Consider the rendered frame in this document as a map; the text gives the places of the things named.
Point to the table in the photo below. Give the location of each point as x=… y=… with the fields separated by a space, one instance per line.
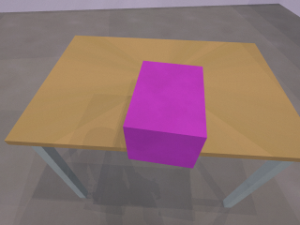
x=84 y=101

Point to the carton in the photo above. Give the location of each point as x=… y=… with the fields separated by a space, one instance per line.
x=166 y=118

